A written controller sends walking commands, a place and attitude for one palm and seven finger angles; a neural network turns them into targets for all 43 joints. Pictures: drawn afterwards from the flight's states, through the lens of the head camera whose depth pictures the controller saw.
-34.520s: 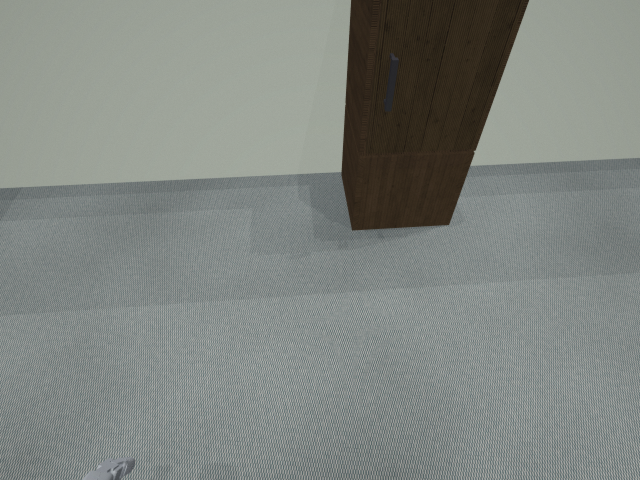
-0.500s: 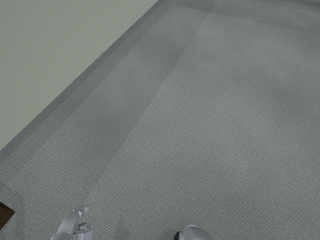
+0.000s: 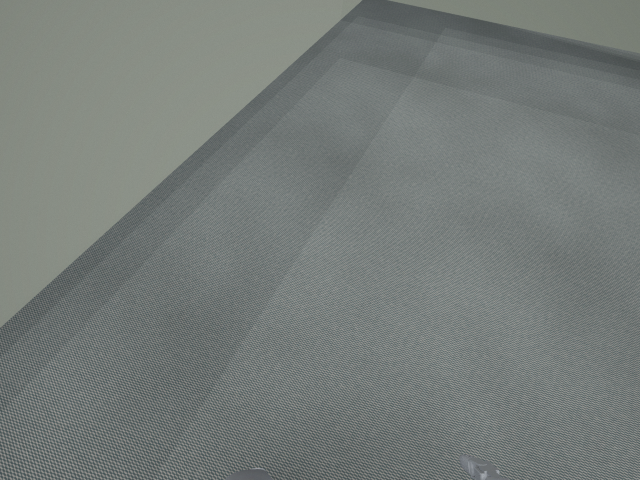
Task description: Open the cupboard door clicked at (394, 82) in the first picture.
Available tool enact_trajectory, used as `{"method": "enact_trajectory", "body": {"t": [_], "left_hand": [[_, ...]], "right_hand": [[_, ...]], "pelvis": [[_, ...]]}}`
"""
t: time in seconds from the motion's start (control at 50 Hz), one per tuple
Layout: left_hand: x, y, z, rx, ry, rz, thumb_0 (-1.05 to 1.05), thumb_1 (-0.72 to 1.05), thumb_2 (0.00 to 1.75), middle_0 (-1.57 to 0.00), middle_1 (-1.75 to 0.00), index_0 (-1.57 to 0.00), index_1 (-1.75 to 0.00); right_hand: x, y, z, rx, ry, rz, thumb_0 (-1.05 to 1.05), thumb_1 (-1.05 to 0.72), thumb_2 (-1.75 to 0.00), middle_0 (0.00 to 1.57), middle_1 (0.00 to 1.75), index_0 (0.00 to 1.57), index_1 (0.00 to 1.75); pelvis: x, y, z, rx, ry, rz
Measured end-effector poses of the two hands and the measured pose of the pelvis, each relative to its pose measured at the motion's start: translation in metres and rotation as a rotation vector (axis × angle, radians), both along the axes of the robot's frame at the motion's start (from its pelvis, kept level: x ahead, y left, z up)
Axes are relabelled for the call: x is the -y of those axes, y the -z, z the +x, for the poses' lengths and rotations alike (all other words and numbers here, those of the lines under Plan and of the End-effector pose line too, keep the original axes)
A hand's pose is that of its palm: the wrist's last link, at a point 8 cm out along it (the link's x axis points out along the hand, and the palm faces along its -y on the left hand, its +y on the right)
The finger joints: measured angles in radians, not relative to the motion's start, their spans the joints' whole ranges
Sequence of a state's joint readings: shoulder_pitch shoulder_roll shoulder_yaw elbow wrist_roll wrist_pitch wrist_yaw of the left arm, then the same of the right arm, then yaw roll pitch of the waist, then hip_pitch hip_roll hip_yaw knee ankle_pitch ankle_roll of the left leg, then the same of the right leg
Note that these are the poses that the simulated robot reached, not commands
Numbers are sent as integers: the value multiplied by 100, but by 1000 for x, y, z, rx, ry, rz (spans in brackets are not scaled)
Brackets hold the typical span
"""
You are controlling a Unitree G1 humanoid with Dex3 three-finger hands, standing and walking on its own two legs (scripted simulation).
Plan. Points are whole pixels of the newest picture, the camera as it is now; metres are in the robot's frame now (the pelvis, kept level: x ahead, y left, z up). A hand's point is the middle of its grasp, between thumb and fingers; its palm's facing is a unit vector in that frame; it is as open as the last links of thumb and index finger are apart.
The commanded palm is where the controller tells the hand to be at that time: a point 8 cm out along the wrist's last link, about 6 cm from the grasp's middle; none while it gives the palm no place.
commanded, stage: walk to a spot facing it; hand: left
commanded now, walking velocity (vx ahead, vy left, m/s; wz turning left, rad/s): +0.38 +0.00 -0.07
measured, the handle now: out of the picture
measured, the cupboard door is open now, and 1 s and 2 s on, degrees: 48 48 48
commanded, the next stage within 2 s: turn to face it in 0.40 s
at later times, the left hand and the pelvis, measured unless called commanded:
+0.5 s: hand (259, 371) +0.29 +0.12 -0.14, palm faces +0.07 -0.97 -0.22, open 7.3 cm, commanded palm none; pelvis +0.23 -0.07 +0.02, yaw +3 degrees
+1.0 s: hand (249, 298) +0.43 +0.16 -0.15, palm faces +0.33 -0.92 -0.22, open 7.4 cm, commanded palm none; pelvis +0.38 -0.06 +0.01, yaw +18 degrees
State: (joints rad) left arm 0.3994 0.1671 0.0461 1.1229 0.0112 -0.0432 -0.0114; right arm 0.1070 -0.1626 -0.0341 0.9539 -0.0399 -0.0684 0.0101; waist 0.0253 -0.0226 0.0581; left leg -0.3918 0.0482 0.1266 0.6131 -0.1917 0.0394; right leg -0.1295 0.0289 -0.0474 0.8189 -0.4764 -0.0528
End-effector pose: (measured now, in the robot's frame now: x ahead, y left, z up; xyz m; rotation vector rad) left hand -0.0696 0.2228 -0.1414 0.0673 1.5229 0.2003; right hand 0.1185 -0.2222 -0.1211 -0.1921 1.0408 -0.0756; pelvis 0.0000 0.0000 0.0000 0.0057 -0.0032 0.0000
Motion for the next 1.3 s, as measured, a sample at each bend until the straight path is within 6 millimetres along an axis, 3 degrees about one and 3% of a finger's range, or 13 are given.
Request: {"method": "enact_trajectory", "body": {"t": [0.06, 0.26, 0.34, 0.38, 0.44, 0.58, 0.7, 0.76, 0.92, 1.06, 1.14, 1.22, 1.3], "left_hand": [[-4, -2, 43, 25, 22, 2, 1, 91, 90, -20, -30, -20, -30], [6, -31, 250, 300, 123, 49, 1, 92, 90, -19, -30, -20, -30], [21, -24, 318, 362, 171, 89, 1, 92, 90, -19, -30, -20, -30], [30, -23, 338, 375, 159, 94, 1, 92, 90, -19, -30, -20, -30], [44, -27, 349, 353, 125, 85, 0, 92, 90, -19, -30, -20, -30], [57, -25, 348, 225, 25, 55, 0, 95, 90, -20, -30, -20, -30], [58, -2, 346, 121, -83, 5, 0, 93, 90, -20, -30, -20, -30], [50, 14, 355, 84, -119, -6, 1, 92, 90, -20, -30, -20, -30], [20, -7, 438, 263, -171, 83, 1, 91, 90, -20, -30, -20, -30], [20, -33, 487, 373, -182, 166, 1, 91, 90, -19, -30, -20, -30], [34, -36, 492, 404, -202, 225, 1, 91, 90, -19, -30, -20, -30], [55, -43, 476, 351, -258, 226, 0, 91, 90, -20, -30, -20, -30], [75, -41, 456, 300, -330, 198, 1, 91, 90, -20, -30, -20, -30]], "right_hand": [[1, 0, 2, -41, 29, -5, 0, -90, -90, 20, 30, 20, 30], [34, 7, -38, -400, 139, 6, 1, -92, -90, 20, 30, 20, 30], [56, 23, -28, -480, 185, 30, 1, -91, -90, 20, 30, 20, 30], [65, 26, -10, -504, 184, 30, 1, -91, -90, 20, 30, 20, 30], [76, 17, 38, -470, 164, 17, 1, -91, -90, 20, 30, 20, 30], [77, -5, 187, -284, 61, 2, 1, -91, -90, 19, 29, 20, 30], [51, -2, 307, -169, -81, -24, 1, -91, -90, 19, 29, 20, 30], [40, 5, 351, -98, -118, -50, 1, -91, -90, 19, 29, 20, 30], [38, -4, 389, -145, -215, -88, 1, -90, -90, 20, 30, 20, 30], [63, -1, 410, -188, -243, -72, 1, -90, -90, 20, 30, 21, 30], [86, 13, 432, -204, -256, -64, 1, -90, -90, 20, 30, 21, 30], [98, 8, 460, -217, -301, -80, 1, -90, -90, 20, 30, 20, 30], [94, -4, 487, -215, -363, -94, 1, -91, -90, 20, 30, 20, 30]], "pelvis": [[-1, -4, 25, 7, -1, 10], [23, -18, 116, -5, 2, 16], [49, 0, 162, -6, 8, 35], [56, 1, 180, 2, -7, 18], [63, -9, 207, 1, -33, 9], [69, -24, 270, -21, -92, 11], [54, -10, 320, -6, -152, -6], [42, 5, 340, -5, -171, -25], [49, -8, 363, -24, -263, -31], [75, -13, 386, -33, -344, -34], [97, -3, 402, -41, -391, -6], [105, -11, 414, -28, -461, 7], [109, -19, 426, -32, -520, 30]]}}
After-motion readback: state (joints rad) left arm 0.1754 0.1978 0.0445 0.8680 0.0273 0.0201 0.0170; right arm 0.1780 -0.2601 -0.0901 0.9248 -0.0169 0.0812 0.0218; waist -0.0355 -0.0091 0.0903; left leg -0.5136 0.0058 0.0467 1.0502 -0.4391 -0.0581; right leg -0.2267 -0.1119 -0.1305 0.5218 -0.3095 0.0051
